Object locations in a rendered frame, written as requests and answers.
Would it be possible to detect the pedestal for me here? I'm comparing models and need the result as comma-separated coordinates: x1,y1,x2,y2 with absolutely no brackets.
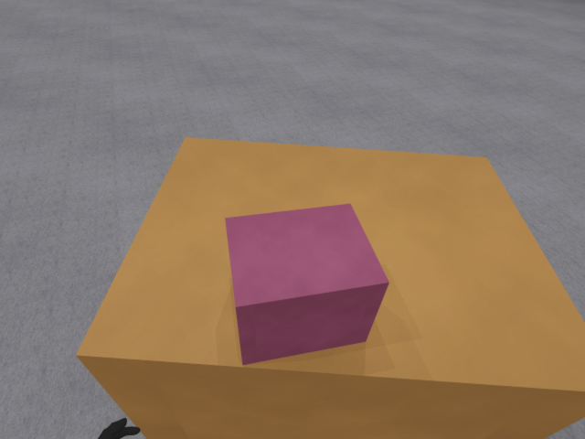
76,137,585,439

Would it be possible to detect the robot left hand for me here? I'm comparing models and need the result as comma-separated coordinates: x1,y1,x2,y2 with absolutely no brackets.
98,418,140,439

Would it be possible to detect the carton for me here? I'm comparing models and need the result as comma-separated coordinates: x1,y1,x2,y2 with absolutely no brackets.
225,204,389,365

